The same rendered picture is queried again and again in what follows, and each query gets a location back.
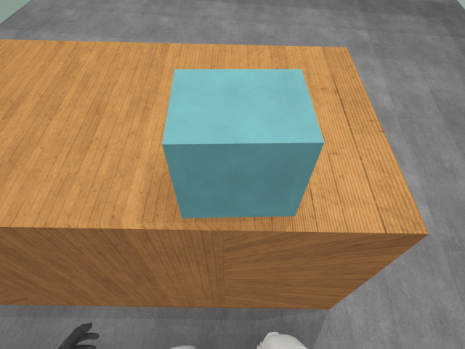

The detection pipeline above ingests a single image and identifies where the robot right thigh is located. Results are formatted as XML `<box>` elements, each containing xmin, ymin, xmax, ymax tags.
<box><xmin>257</xmin><ymin>334</ymin><xmax>307</xmax><ymax>349</ymax></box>

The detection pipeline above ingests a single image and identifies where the robot left hand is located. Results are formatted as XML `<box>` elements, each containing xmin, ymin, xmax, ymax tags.
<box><xmin>58</xmin><ymin>323</ymin><xmax>99</xmax><ymax>349</ymax></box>

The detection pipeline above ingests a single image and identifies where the carton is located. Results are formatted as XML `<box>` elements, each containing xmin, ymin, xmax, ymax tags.
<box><xmin>162</xmin><ymin>69</ymin><xmax>324</xmax><ymax>218</ymax></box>

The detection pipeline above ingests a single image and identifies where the right robot shin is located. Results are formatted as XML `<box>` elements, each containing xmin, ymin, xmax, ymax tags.
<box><xmin>263</xmin><ymin>332</ymin><xmax>279</xmax><ymax>341</ymax></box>

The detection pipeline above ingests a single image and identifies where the pedestal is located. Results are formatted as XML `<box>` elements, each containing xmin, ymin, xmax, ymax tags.
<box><xmin>0</xmin><ymin>39</ymin><xmax>429</xmax><ymax>309</ymax></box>

